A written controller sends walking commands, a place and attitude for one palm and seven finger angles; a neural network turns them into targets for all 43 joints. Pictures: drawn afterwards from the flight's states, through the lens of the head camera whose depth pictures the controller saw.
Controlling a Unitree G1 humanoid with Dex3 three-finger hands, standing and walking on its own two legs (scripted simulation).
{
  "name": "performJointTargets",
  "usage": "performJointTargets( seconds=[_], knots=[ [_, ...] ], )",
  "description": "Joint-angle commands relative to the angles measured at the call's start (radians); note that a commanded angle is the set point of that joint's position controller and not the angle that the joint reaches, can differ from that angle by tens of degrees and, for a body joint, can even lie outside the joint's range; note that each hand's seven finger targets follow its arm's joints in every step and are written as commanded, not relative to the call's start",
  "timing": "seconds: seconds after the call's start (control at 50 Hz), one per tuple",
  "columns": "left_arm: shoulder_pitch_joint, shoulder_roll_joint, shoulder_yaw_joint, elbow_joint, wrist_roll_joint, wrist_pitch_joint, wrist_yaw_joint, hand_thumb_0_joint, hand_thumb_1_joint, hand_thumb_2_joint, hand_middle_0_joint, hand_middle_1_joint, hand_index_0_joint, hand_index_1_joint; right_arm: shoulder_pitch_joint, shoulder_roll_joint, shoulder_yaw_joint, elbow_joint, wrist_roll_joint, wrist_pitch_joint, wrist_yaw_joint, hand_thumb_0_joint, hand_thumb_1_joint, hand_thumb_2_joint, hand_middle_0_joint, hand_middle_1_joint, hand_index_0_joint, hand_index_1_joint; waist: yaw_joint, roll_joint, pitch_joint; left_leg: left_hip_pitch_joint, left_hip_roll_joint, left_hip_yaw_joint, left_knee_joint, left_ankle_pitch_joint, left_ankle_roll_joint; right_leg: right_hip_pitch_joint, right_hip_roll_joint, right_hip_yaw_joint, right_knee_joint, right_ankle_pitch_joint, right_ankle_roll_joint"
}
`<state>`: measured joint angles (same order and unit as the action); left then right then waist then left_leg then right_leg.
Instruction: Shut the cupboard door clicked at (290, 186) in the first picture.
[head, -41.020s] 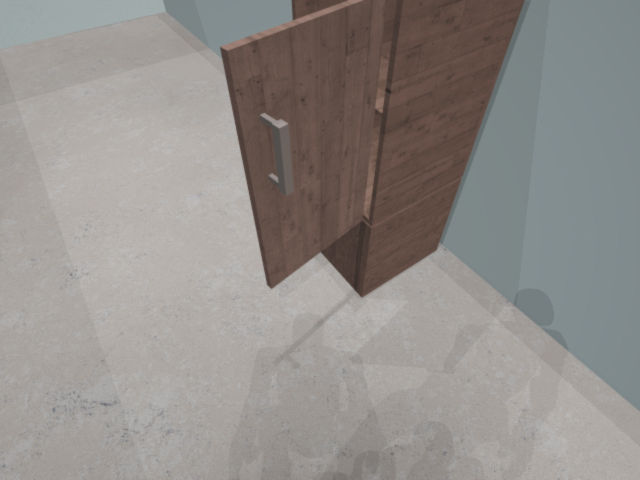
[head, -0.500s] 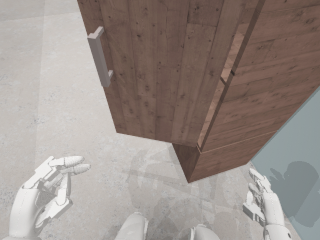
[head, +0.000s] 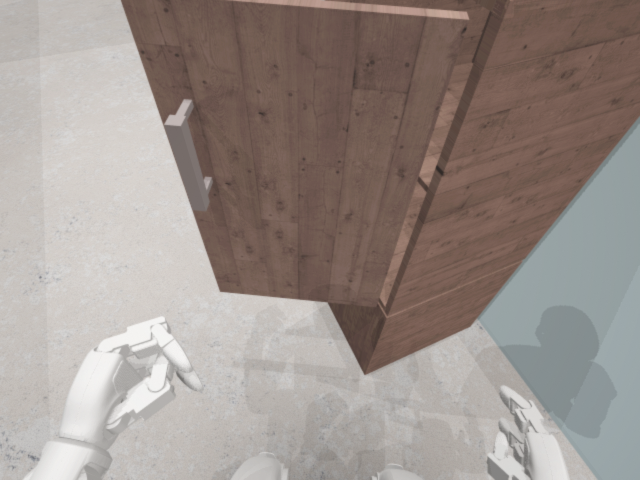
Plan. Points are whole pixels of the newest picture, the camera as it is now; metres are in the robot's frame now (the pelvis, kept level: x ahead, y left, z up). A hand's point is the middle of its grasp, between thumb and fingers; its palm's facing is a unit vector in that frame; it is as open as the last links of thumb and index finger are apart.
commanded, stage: raise the hand and make a fist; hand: left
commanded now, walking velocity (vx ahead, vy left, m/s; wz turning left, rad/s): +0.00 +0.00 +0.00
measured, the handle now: (194, 158) +0.48 +0.21 +0.12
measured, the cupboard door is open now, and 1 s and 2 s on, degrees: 61 61 61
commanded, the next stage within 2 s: bring the fist close to the handle in 0.84 s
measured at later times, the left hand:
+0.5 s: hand (135, 310) +0.25 +0.20 +0.14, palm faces +0.03 -1.00 -0.07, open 3.1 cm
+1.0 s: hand (188, 326) +0.25 +0.16 +0.11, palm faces -0.04 -1.00 -0.06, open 3.1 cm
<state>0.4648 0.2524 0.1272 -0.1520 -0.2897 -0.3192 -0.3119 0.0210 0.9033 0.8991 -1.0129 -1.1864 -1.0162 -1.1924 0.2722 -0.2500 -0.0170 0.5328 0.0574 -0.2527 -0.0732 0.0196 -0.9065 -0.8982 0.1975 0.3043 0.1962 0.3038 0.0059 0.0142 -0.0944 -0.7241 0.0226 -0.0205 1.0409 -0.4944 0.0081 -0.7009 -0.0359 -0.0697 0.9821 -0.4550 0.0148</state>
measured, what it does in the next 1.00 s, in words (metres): stands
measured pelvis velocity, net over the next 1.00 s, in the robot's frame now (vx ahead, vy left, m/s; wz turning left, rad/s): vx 0.03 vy -0.02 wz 0.00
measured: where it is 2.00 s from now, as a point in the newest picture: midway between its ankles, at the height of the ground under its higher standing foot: outside the picture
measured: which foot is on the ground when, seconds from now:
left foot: down 0.00-1.00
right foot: down 0.00-1.00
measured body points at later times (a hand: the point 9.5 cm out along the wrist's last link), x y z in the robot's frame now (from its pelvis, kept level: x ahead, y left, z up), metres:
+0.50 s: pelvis +0.02 +0.00 +0.03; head +0.03 +0.00 +0.48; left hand +0.24 +0.25 +0.15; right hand +0.19 -0.22 -0.04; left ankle +0.01 +0.11 -0.67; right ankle +0.02 -0.13 -0.67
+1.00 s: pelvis +0.03 -0.02 +0.03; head +0.04 -0.04 +0.48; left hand +0.24 +0.21 +0.12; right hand +0.20 -0.26 -0.04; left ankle +0.01 +0.11 -0.67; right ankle +0.02 -0.13 -0.67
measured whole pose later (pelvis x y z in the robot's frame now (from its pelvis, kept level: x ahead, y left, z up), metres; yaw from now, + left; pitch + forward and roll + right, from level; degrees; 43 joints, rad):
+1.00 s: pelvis +0.03 -0.02 +0.03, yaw +0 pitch +5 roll -1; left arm 0.35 0.25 0.16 -0.10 -0.28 -0.15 -0.26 0.02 0.90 0.90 -1.30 -1.50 -1.30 -1.50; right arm 0.26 -0.25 0.02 0.56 0.05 -0.24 -0.06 0.02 -0.91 -0.90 0.20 0.30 0.20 0.30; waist 0.00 0.05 -0.09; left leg -0.47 0.03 -0.02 0.80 -0.42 -0.02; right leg -0.47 -0.02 -0.07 0.79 -0.41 -0.01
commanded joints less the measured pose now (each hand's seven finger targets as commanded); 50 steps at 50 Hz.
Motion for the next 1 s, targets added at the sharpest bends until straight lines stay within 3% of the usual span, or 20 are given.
performJointTargets(
  seconds=[0.0,0.04,0.08,0.16,0.18,0.26,0.34,0.36,0.42,0.48,0.56,0.64,0.66,0.72,0.74,0.82,0.88,0.94,0.96,0.98],
  knots=[
    [-0.022,0.149,0.169,-0.323,-0.029,-0.056,0.089,0.0,0.9,0.9,-1.19,-1.38,-1.19,-1.38,-0.075,-0.09,-0.024,-0.184,-0.002,-0.056,-0.002,0.0,-0.9,-0.9,0.2,0.3,0.2,0.3,0.044,0.124,-0.233,0.195,-0.016,-0.046,-0.275,0.246,-0.002,0.178,0.05,-0.019,-0.132,0.168,-0.041],
    [-0.019,0.115,0.147,-0.317,-0.032,-0.031,0.114,0.0,0.9,0.9,-1.227,-1.42,-1.227,-1.42,-0.079,-0.087,-0.018,-0.186,-0.003,-0.049,0.006,0.0,-0.9,-0.9,0.2,0.3,0.2,0.3,0.038,0.137,-0.191,0.2,-0.013,-0.045,-0.288,0.264,-0.01,0.178,0.052,-0.03,-0.142,0.188,-0.038],
    [-0.025,0.073,0.097,-0.251,-0.02,0.014,0.114,0.0,0.9,0.9,-1.263,-1.46,-1.263,-1.46,-0.078,-0.094,-0.012,-0.183,-0.001,-0.04,0.013,0.0,-0.9,-0.9,0.2,0.3,0.2,0.3,0.014,0.086,-0.105,0.179,-0.007,-0.047,-0.306,0.237,-0.01,0.165,0.056,-0.036,-0.169,0.176,-0.035],
    [-0.083,0.078,0.044,-0.166,0.004,0.099,0.077,0.0,0.9,0.9,-1.3,-1.5,-1.3,-1.5,-0.067,-0.121,-0.005,-0.182,0.003,-0.039,0.011,0.0,-0.9,-0.9,0.2,0.3,0.2,0.3,-0.015,0.031,-0.017,0.163,-0.005,-0.054,-0.333,0.148,0.001,0.158,0.054,-0.026,-0.226,0.128,-0.029],
    [-0.116,0.072,0.018,-0.19,0.011,0.108,0.067,0.0,0.9,0.9,-1.3,-1.5,-1.3,-1.5,-0.06,-0.123,-0.002,-0.191,0.006,-0.041,0.009,0.0,-0.9,-0.9,0.2,0.3,0.2,0.3,-0.024,0.021,-0.025,0.178,-0.004,-0.054,-0.339,0.147,0.003,0.162,0.053,-0.026,-0.233,0.127,-0.027],
    [-0.224,0.187,0.131,-0.275,0.006,0.093,0.081,0.0,0.9,0.9,-1.3,-1.5,-1.3,-1.5,-0.065,-0.124,0.007,-0.183,-0.005,-0.055,-0.001,0.0,-0.9,-0.9,0.2,0.3,0.2,0.3,-0.001,0.052,-0.113,0.24,-0.01,-0.053,-0.347,0.193,0.002,0.227,0.05,-0.016,-0.241,0.154,-0.032],
    [-0.257,0.18,0.168,-0.309,-0.013,0.045,0.107,0.0,0.9,0.9,-1.3,-1.5,-1.3,-1.5,-0.066,-0.102,0.017,-0.164,-0.007,-0.066,0.004,0.0,-0.9,-0.9,0.2,0.3,0.2,0.3,0.015,0.09,-0.169,0.297,-0.013,-0.041,-0.349,0.295,-0.006,0.27,0.048,-0.019,-0.24,0.232,-0.036],
    [-0.257,0.192,0.178,-0.299,-0.013,0.043,0.112,0.0,0.9,0.9,-1.3,-1.5,-1.3,-1.5,-0.071,-0.105,0.018,-0.153,-0.009,-0.068,0.006,0.0,-0.9,-0.9,0.2,0.3,0.2,0.3,0.013,0.103,-0.157,0.299,-0.012,-0.037,-0.345,0.308,-0.005,0.274,0.048,-0.017,-0.247,0.242,-0.036],
    [-0.258,0.129,0.12,-0.232,-0.011,0.07,0.094,0.0,0.9,0.9,-1.3,-1.5,-1.3,-1.5,-0.074,-0.108,0.016,-0.138,-0.001,-0.073,0.011,0.0,-0.9,-0.9,0.2,0.3,0.2,0.3,-0.003,0.099,-0.114,0.301,-0.011,-0.029,-0.357,0.313,-0.008,0.268,0.045,-0.022,-0.265,0.255,-0.032],
    [-0.168,0.08,0.07,-0.138,-0.009,0.137,0.059,0.0,0.9,0.9,-1.3,-1.5,-1.3,-1.5,-0.069,-0.117,0.008,-0.14,0.005,-0.071,0.013,0.0,-0.9,-0.9,0.2,0.3,0.2,0.3,0.0,0.039,-0.087,0.281,-0.014,-0.017,-0.363,0.316,-0.002,0.284,0.04,-0.02,-0.293,0.278,-0.025],
    [-0.162,0.138,0.124,-0.141,-0.01,0.18,0.051,0.0,0.9,0.9,-1.3,-1.5,-1.3,-1.5,-0.083,-0.126,-0.001,-0.151,0.003,-0.063,0.005,0.0,-0.9,-0.9,0.2,0.3,0.2,0.3,0.011,-0.023,-0.071,0.263,-0.022,-0.009,-0.368,0.301,0.005,0.314,0.035,-0.008,-0.317,0.274,-0.021],
    [-0.251,0.181,0.186,-0.275,-0.013,0.089,0.095,0.0,0.9,0.9,-1.3,-1.5,-1.3,-1.5,-0.076,-0.11,-0.002,-0.155,-0.012,-0.066,0.006,0.0,-0.9,-0.9,0.2,0.3,0.2,0.3,0.017,0.008,-0.172,0.32,-0.027,0.002,-0.354,0.374,0.005,0.344,0.034,-0.002,-0.289,0.344,-0.019],
    [-0.261,0.216,0.215,-0.282,-0.01,0.064,0.113,0.0,0.9,0.9,-1.3,-1.5,-1.3,-1.5,-0.074,-0.112,0.001,-0.145,-0.017,-0.064,0.006,0.0,-0.9,-0.9,0.2,0.3,0.2,0.3,0.017,0.006,-0.158,0.309,-0.026,0.0,-0.347,0.368,0.005,0.344,0.036,0.004,-0.289,0.336,-0.02],
    [-0.254,0.149,0.161,-0.27,-0.004,0.002,0.121,0.0,0.9,0.9,-1.3,-1.5,-1.3,-1.5,-0.068,-0.1,0.002,-0.124,-0.013,-0.073,0.017,0.0,-0.9,-0.9,0.2,0.3,0.2,0.3,0.004,0.076,-0.162,0.333,-0.027,0.009,-0.337,0.388,0.0,0.321,0.037,0.003,-0.276,0.354,-0.024],
    [-0.25,0.133,0.14,-0.254,-0.003,-0.003,0.116,0.0,0.9,0.9,-1.3,-1.5,-1.3,-1.5,-0.067,-0.102,0.002,-0.118,-0.011,-0.075,0.02,0.0,-0.9,-0.9,0.2,0.3,0.2,0.3,-0.005,0.095,-0.148,0.333,-0.028,0.014,-0.332,0.38,0.0,0.306,0.035,0.004,-0.281,0.353,-0.023],
    [-0.179,0.102,0.088,-0.151,-0.001,0.058,0.062,0.0,0.9,0.9,-1.3,-1.5,-1.3,-1.5,-0.066,-0.117,-0.007,-0.119,-0.004,-0.065,0.021,0.0,-0.9,-0.9,0.2,0.3,0.2,0.3,-0.013,0.035,-0.102,0.289,-0.03,0.021,-0.333,0.335,0.006,0.311,0.028,0.018,-0.315,0.337,-0.014],
    [-0.157,0.113,0.094,-0.108,-0.007,0.113,0.038,0.0,0.9,0.9,-1.3,-1.5,-1.3,-1.5,-0.078,-0.121,-0.009,-0.133,0.0,-0.05,0.011,0.0,-0.9,-0.9,0.2,0.3,0.2,0.3,-0.012,-0.05,-0.065,0.257,-0.031,0.023,-0.337,0.294,0.012,0.315,0.02,0.038,-0.348,0.286,-0.004],
    [-0.238,0.174,0.17,-0.181,-0.021,0.098,0.057,0.0,0.9,0.9,-1.3,-1.5,-1.3,-1.5,-0.089,-0.116,-0.006,-0.144,-0.009,-0.045,0.003,0.0,-0.9,-0.9,0.2,0.3,0.2,0.3,0.001,-0.038,-0.115,0.27,-0.036,0.022,-0.335,0.305,0.012,0.344,0.013,0.053,-0.347,0.289,-0.001],
    [-0.275,0.231,0.222,-0.193,-0.02,0.079,0.075,0.0,0.9,0.9,-1.3,-1.5,-1.3,-1.5,-0.088,-0.119,-0.005,-0.136,-0.014,-0.04,-0.001,0.0,-0.9,-0.9,0.2,0.3,0.2,0.3,0.003,-0.051,-0.119,0.267,-0.034,0.019,-0.328,0.31,0.011,0.354,0.015,0.058,-0.342,0.289,-0.002],
    [-0.328,0.196,0.197,-0.205,-0.018,0.06,0.081,0.0,0.9,0.9,-1.3,-1.5,-1.3,-1.5,-0.095,-0.108,0.0,-0.137,-0.015,-0.039,0.0,0.0,-0.9,-0.9,0.2,0.3,0.2,0.3,-0.005,-0.03,-0.135,0.281,-0.036,0.022,-0.33,0.313,0.013,0.348,0.015,0.06,-0.339,0.293,-0.001]
  ],
)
